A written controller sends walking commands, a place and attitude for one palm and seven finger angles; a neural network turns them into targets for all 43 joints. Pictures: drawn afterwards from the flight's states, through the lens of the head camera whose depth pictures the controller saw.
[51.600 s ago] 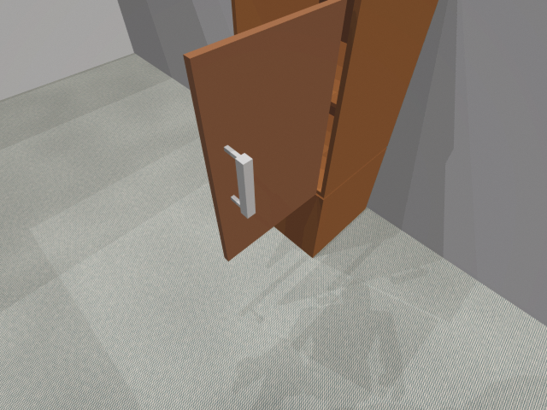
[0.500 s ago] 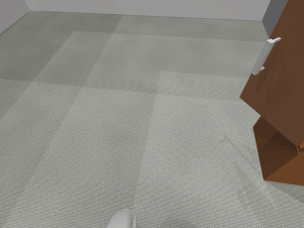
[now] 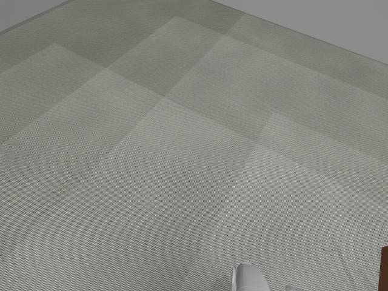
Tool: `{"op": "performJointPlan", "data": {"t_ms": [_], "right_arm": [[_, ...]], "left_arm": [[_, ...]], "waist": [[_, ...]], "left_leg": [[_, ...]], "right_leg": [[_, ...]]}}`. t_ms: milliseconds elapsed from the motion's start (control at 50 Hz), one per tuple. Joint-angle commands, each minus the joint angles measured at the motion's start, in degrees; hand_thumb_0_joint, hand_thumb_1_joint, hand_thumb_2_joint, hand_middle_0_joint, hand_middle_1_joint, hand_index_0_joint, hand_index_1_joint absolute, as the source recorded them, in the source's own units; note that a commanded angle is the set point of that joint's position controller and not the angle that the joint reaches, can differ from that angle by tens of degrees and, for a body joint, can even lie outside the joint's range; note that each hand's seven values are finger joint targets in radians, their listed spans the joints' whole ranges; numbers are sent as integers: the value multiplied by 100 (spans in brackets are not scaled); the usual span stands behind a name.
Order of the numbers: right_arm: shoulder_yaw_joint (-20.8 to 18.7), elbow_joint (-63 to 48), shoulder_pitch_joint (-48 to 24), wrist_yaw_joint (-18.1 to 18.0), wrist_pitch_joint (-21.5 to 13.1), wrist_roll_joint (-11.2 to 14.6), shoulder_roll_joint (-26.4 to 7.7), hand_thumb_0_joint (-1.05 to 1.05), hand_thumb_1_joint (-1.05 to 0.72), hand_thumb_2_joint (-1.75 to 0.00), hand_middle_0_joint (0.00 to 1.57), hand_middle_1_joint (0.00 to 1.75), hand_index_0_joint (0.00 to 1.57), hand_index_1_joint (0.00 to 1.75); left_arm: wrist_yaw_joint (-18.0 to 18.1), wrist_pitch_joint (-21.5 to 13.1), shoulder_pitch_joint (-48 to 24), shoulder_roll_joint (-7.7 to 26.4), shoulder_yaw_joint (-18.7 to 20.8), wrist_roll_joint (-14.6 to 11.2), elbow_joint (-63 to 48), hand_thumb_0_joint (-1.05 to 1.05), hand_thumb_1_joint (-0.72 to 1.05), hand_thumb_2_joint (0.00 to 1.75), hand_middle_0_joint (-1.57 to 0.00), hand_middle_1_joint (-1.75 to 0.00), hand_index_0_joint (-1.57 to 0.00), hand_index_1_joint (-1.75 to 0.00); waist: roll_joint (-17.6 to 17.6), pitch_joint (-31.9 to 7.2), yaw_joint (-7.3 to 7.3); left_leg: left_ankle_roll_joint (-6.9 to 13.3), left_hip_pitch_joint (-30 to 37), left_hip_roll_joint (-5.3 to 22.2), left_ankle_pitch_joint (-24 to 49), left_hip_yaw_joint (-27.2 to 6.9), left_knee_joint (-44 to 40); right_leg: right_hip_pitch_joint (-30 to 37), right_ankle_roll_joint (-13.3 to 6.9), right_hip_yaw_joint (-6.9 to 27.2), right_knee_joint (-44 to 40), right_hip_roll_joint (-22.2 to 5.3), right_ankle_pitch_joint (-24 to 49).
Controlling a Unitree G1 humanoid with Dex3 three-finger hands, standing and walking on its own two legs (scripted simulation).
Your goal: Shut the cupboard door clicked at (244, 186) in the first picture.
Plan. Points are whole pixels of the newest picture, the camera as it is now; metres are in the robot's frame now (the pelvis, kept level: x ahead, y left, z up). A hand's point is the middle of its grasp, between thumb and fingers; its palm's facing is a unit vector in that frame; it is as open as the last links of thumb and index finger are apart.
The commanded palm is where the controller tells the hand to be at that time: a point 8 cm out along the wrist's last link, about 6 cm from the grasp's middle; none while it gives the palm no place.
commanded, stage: turn to face it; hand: left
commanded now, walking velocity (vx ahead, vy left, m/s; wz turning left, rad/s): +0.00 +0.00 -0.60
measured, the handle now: out of the picture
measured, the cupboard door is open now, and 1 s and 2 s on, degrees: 38 38 38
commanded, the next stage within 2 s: none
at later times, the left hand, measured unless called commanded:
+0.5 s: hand (137, 242) +0.23 +0.15 -0.18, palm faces -0.14 -0.97 -0.20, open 7.4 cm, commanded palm none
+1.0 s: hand (138, 155) +0.47 +0.20 -0.16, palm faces -0.43 -0.87 -0.25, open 7.4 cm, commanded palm none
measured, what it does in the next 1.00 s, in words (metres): walks ahead, turning right: right foot, then left foot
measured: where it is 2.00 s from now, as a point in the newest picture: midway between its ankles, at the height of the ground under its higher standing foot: (179, 261)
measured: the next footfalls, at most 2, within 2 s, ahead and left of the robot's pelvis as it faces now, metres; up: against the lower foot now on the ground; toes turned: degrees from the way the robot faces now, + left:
right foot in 0.32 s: +0.19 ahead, -0.10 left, +0.00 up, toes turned -8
left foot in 0.76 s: +0.37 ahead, +0.13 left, +0.00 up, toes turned -19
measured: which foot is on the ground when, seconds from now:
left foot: down 0.00-0.36, up 0.38-0.74, down 0.76-1.00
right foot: up 0.00-0.30, down 0.32-0.76, up 0.78-1.00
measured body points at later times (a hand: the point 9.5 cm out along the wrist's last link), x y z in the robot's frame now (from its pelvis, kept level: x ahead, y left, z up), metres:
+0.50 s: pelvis +0.18 -0.02 -0.01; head +0.24 -0.03 +0.44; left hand +0.24 +0.21 -0.16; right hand +0.16 -0.25 -0.16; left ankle +0.14 +0.11 -0.65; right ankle +0.15 -0.09 -0.74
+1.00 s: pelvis +0.27 +0.04 +0.00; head +0.33 +0.04 +0.45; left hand +0.50 +0.25 -0.14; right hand +0.26 -0.23 -0.12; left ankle +0.34 +0.14 -0.74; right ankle +0.18 -0.07 -0.67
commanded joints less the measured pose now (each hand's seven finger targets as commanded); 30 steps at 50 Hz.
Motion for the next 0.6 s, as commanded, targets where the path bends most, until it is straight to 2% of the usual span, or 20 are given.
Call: {"op": "performJointPlan", "data": {"t_ms": [0,20,80,120,140,180,200,220,260,280,300,320,340,360,380,400,420,480,500,580], "right_arm": [[-240,66,783,-139,-96,33,-767,0,-90,-90,20,30,20,30],[-220,159,925,-172,-96,23,-647,0,-90,-90,20,30,20,30],[-144,396,1183,-254,-101,-4,-484,0,-90,-90,20,30,20,30],[-124,501,1342,-293,-91,-32,-431,0,-90,-90,20,30,20,30],[-112,571,1434,-320,-79,-50,-441,0,-90,-90,20,30,20,30],[-134,615,1451,-364,-41,-68,-477,0,-90,-90,20,30,20,30],[-139,634,1459,-392,-21,-76,-509,0,-90,-90,20,30,20,30],[-156,646,1466,-411,1,-71,-582,0,-90,-90,20,30,20,30],[-214,589,1329,-423,44,-17,-727,0,-90,-90,20,30,20,30],[-250,541,1202,-414,59,29,-753,0,-90,-90,20,30,20,30],[-273,467,996,-392,62,93,-770,0,-90,-90,20,30,20,30],[-287,289,864,-339,41,157,-602,0,-90,-90,20,30,20,30],[-304,117,758,-292,84,117,-545,0,-90,-90,20,30,20,30],[-298,69,514,-272,146,4,-444,0,-90,-90,20,30,20,30],[-299,36,459,-247,191,9,-452,0,-90,-90,20,30,20,30],[-264,61,436,-219,225,-15,-391,0,-90,-90,20,30,20,30],[-238,76,531,-196,275,-28,-295,0,-90,-90,20,30,20,30],[-227,-6,421,-166,318,-25,-230,0,-90,-90,20,30,20,30],[-232,-43,385,-169,324,-19,-264,0,-90,-90,20,30,20,30],[-253,-317,-212,-180,271,23,-356,0,-90,-90,20,30,20,30]], "left_arm": [[65,31,612,203,-12,-7,5,0,90,90,-20,-30,-20,-30],[90,42,516,136,-37,-13,39,0,90,90,-20,-30,-20,-30],[131,45,244,83,-117,-47,109,0,90,90,-20,-30,-20,-30],[131,66,0,40,-136,-60,98,0,90,90,-20,-30,-20,-30],[125,73,-128,19,-144,-62,77,0,90,90,-20,-30,-20,-30],[108,86,-296,90,-124,-66,-27,0,90,90,-20,-30,-20,-30],[99,100,-313,67,-115,-61,-66,0,90,90,-20,-30,-20,-30],[95,96,-262,76,-109,-57,-89,0,90,90,-20,-30,-20,-30],[107,89,224,160,-65,-66,-51,0,90,90,-20,-30,-20,-30],[116,75,625,251,-24,-59,40,0,90,90,-20,-30,-20,-30],[128,31,1239,390,35,-43,191,0,90,90,-20,-30,-20,-30],[182,-42,1813,781,127,-5,352,0,90,90,-20,-30,-20,-30],[201,-49,1556,900,105,-120,285,0,90,90,-20,-30,-20,-30],[242,-23,1023,775,109,-93,55,0,90,90,-20,-30,-20,-30],[276,4,545,586,90,-97,-83,0,90,90,-20,-30,-20,-30],[294,-33,371,493,61,-77,-141,0,90,90,-20,-30,-20,-30],[293,-66,273,508,59,-70,-163,0,90,90,-20,-30,-20,-30],[220,-107,525,572,96,-53,-59,0,90,90,-20,-30,-20,-30],[198,-87,535,633,125,-55,-73,0,90,90,-20,-30,-20,-30],[137,-7,586,723,214,-7,-160,0,90,90,-20,-30,-20,-30]], "waist": [[649,-740,-41],[674,-671,-68],[859,-487,-94],[757,-292,-150],[843,-210,-194],[769,-67,-200],[620,-147,-176],[637,-271,-136],[727,-623,69],[689,-688,250],[562,-935,543],[-450,-1376,669],[-669,-1407,427],[-322,-878,332],[-174,-638,45],[162,-574,-67],[237,-596,-217],[-48,-866,-182],[-319,-966,-193],[-675,-863,-35]], "left_leg": [[-603,988,1398,4478,-759,-756],[-717,1033,1353,4894,-674,-696],[-852,1202,1363,5533,-442,-577],[-851,1221,1452,5674,-379,-548],[-834,1286,1524,5760,-372,-494],[-618,1454,1799,6058,-393,-312],[-578,1553,1878,6447,-381,-150],[-595,1654,1906,6906,-344,104],[-610,1633,1967,7330,-280,763],[-677,1340,1885,7158,-235,1272],[-837,775,1614,6325,-137,2291],[-1116,-519,724,2915,348,4249],[-1079,-1512,155,-1956,65,5303],[-965,-1870,476,-1822,-690,5287],[-978,-1925,722,-1511,-671,5146],[-1026,-1889,825,-1335,-649,4873],[-1091,-1819,874,-1206,-592,4618],[-1231,-1827,862,-902,-379,3875],[-1269,-1894,869,-799,-337,3692],[-1309,-1792,785,-784,-219,2800]], "right_leg": [[-72,-28,-152,-225,267,495],[-19,-81,-168,-353,363,566],[129,-260,-170,-898,597,718],[237,-395,-197,-1220,726,684],[262,-456,-200,-1400,754,580],[316,-565,-250,-1778,749,288],[476,-632,-366,-1969,822,123],[722,-688,-504,-2213,924,-51],[1464,-799,-581,-2642,1048,-95],[2003,-870,-555,-3002,1053,254],[2924,-1086,-200,-3686,858,969],[4048,-1808,1594,-4080,-447,3954],[4082,-2393,2767,-4454,-1489,5263],[3471,-2288,2483,-4531,-1247,4512],[3027,-2222,2315,-4630,-1034,3646],[2787,-2091,2001,-4619,-824,3530],[2622,-1953,1706,-4627,-697,3501],[2872,-1627,1371,-4391,-273,4159],[2996,-1599,1310,-4317,-199,4246],[3004,-1548,1548,-4070,-61,4225]]}}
